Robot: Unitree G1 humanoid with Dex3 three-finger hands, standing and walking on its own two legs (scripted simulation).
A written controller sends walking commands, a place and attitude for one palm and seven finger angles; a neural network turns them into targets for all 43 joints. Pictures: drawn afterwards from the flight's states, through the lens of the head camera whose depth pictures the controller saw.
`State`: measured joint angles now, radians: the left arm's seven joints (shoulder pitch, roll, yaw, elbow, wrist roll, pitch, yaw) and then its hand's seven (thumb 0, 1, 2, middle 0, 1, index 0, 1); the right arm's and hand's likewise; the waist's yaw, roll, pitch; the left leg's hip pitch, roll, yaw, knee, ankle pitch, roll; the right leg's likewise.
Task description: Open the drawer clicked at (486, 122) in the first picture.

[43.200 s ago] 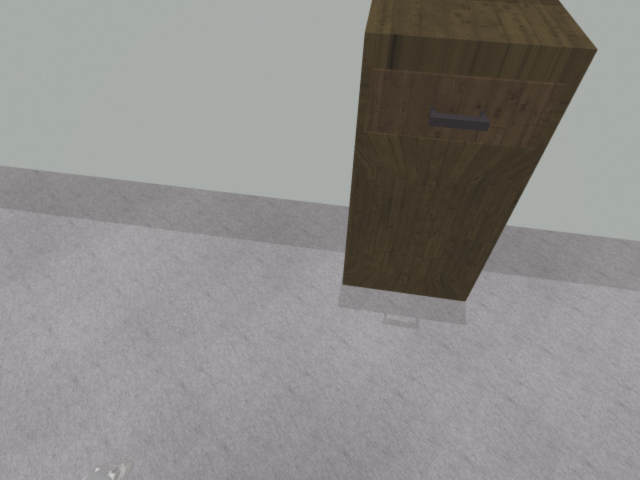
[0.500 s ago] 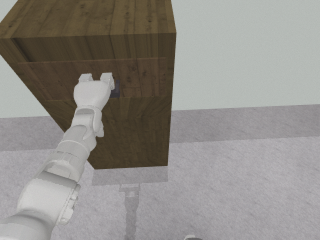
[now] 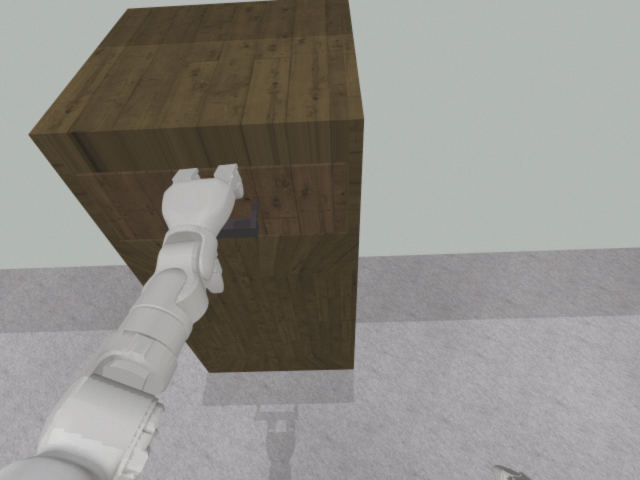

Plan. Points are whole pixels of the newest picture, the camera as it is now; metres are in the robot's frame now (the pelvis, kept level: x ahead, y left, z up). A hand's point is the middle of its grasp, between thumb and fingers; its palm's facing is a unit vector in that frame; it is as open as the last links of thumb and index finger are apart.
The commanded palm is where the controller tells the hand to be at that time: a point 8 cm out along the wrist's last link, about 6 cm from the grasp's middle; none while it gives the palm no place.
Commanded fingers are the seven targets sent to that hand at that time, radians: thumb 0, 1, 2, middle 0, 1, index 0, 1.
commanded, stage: lift the fingers back up to retry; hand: left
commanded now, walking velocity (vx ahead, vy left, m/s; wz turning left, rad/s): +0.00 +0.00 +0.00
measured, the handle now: (219, 219) +0.51 +0.19 +0.01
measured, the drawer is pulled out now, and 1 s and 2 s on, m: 0.00 0.00 0.00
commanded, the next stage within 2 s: re-aim the fingers above the handle in 0.04 s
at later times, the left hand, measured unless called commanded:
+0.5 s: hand (206, 246) +0.40 +0.17 +0.07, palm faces -0.05 -0.03 -1.00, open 13.8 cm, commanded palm +0.38 +0.18 +0.12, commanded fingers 0.00 -0.50 0.30 -0.30 -1.20 -0.30 -1.20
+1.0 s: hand (230, 249) +0.41 +0.14 +0.05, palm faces -0.11 -0.04 -0.99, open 13.8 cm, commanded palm +0.40 +0.17 +0.12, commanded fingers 0.00 -0.50 0.30 -0.30 -1.20 -0.30 -1.20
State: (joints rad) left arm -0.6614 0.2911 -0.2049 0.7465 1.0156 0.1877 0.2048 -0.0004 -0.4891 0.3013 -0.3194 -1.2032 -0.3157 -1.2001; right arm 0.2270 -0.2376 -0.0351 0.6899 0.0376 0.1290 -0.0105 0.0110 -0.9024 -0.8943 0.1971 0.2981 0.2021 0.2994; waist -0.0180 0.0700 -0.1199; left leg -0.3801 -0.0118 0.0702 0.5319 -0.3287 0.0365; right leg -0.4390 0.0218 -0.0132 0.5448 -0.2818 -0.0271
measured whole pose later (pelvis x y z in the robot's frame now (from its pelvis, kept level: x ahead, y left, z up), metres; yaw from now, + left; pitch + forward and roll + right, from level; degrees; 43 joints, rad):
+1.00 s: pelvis -0.02 -0.01 +0.00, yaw +2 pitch +9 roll +1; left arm -0.70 0.34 -0.24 0.78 0.99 -0.02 0.12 0.00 -0.49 0.30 -0.32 -1.20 -0.32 -1.20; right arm 0.26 -0.26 -0.05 0.72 0.03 0.08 -0.06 0.01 -0.90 -0.89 0.20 0.30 0.20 0.30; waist -0.04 0.05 -0.07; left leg -0.41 -0.02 0.04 0.55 -0.30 0.02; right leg -0.46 0.02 -0.04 0.56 -0.26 -0.04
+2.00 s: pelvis -0.01 -0.01 -0.01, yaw +2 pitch +10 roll +0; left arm -0.62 0.35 -0.23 0.61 1.01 -0.12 0.13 0.00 -0.49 0.30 -0.34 -1.22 -0.33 -1.21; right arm 0.25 -0.26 -0.06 0.69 0.01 0.09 -0.07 0.01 -0.90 -0.89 0.20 0.30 0.20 0.30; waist -0.02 0.05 -0.07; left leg -0.44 -0.02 0.04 0.60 -0.33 0.03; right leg -0.48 0.01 -0.04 0.61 -0.30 -0.04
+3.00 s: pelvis -0.02 -0.01 -0.02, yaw +1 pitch +15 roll +0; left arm -0.70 0.37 -0.12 0.86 1.06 -0.12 0.29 0.00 -0.49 0.30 -0.33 -1.24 -0.30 -1.20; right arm 0.28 -0.27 -0.07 0.72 0.00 0.07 -0.04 0.01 -0.90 -0.89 0.20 0.30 0.20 0.30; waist -0.04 0.03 -0.12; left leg -0.59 -0.01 0.04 0.70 -0.37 0.03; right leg -0.63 0.02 -0.04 0.69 -0.32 -0.04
